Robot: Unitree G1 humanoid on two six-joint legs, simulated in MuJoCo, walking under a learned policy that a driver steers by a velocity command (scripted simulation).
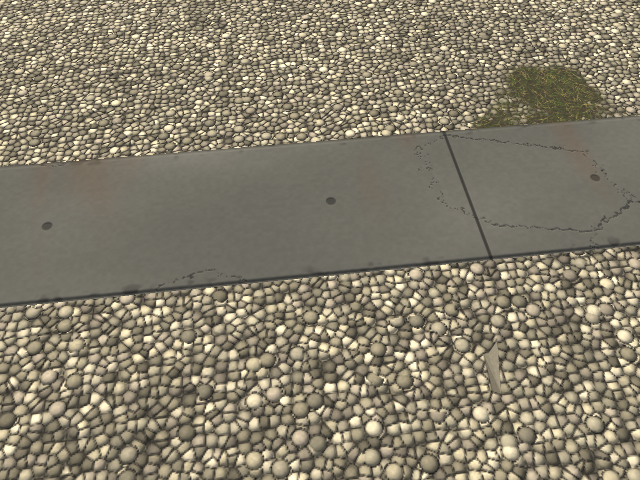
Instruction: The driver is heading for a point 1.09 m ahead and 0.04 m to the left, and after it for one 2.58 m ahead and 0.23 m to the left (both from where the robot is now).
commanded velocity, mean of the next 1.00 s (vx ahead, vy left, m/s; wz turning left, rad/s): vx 0.50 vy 0.00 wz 0.02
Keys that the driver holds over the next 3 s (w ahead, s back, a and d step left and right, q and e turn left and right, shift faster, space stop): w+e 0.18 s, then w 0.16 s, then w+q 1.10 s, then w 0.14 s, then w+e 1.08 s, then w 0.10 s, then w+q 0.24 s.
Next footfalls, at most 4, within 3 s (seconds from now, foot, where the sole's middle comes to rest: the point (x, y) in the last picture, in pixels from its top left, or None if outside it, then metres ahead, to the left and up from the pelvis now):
0.38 right None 0.34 -0.19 -0.77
0.94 left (330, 387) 0.67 0.01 -0.77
1.42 right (380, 272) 0.98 -0.12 -0.77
1.88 left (257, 242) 1.08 0.20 -0.77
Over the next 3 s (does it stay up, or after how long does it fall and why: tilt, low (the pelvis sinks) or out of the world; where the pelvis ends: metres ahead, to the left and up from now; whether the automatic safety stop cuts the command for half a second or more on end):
stays up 1.60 0.14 -0.11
